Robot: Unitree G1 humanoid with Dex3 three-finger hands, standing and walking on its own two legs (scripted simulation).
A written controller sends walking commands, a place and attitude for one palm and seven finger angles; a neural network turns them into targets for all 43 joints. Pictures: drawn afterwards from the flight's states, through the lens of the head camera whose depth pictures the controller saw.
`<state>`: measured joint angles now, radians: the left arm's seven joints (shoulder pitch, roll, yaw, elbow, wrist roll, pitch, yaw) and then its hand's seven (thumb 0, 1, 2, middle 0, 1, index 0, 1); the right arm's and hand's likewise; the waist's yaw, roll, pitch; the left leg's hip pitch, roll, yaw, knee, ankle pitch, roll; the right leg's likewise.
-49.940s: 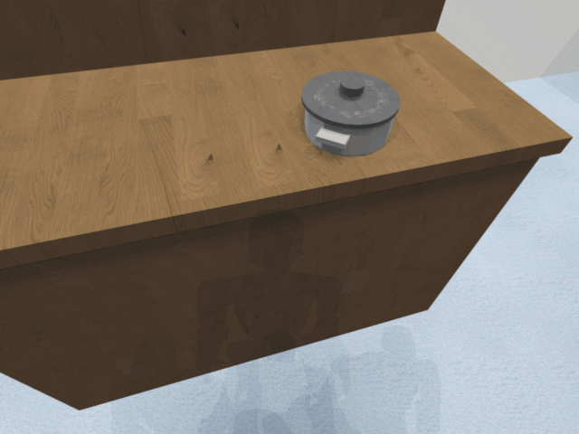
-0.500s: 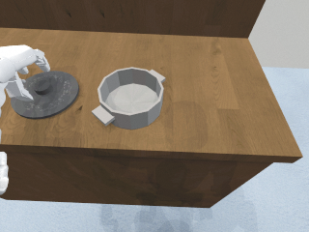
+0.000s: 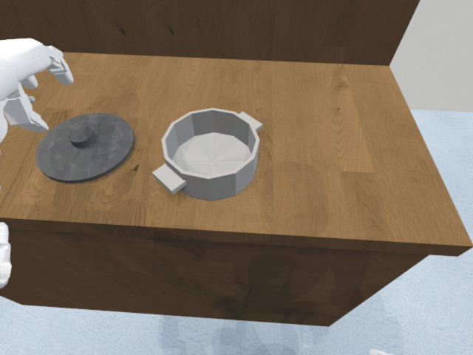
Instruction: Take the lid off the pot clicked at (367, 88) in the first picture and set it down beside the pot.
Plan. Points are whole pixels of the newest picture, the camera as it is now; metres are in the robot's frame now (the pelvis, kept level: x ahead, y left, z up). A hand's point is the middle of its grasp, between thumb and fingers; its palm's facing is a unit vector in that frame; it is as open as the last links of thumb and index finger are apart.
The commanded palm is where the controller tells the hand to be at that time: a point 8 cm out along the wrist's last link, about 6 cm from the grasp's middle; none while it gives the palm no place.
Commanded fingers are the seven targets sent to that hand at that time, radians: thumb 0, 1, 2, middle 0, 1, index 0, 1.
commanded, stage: raise the empty hand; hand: left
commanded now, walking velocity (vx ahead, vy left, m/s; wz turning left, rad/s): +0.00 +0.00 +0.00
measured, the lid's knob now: (82, 137) +0.48 +0.29 +0.09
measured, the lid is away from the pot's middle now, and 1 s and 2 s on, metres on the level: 0.25 0.25 0.25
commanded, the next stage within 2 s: draw the hand back to the body in 0.44 s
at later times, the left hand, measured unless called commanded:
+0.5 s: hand (18, 68) +0.45 +0.30 +0.25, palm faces -0.22 -0.05 -0.97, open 11.0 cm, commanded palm +0.44 +0.29 +0.31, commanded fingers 0.00 -0.12 0.86 -0.45 -0.66 -0.45 -0.66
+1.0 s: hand (6, 101) +0.39 +0.29 +0.24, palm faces -0.17 -0.02 -0.98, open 11.0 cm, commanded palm +0.36 +0.29 +0.30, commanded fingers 0.00 -0.12 0.86 -0.45 -0.66 -0.45 -0.66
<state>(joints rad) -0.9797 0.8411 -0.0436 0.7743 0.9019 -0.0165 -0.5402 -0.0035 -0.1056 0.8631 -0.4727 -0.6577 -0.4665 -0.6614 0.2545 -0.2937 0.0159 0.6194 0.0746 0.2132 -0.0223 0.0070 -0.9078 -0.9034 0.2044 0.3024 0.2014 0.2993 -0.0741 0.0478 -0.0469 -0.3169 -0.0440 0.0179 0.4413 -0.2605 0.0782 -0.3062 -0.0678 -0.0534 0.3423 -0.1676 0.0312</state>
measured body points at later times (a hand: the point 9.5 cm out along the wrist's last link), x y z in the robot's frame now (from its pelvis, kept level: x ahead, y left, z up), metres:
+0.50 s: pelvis +0.00 -0.01 +0.00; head +0.04 -0.01 +0.45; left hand +0.46 +0.30 +0.30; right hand +0.06 -0.28 -0.12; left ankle -0.03 +0.07 -0.74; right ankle -0.01 -0.17 -0.74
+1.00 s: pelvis -0.01 -0.02 +0.00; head +0.02 -0.04 +0.45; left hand +0.40 +0.29 +0.29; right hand +0.13 -0.27 -0.11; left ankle -0.03 +0.07 -0.74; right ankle -0.01 -0.17 -0.74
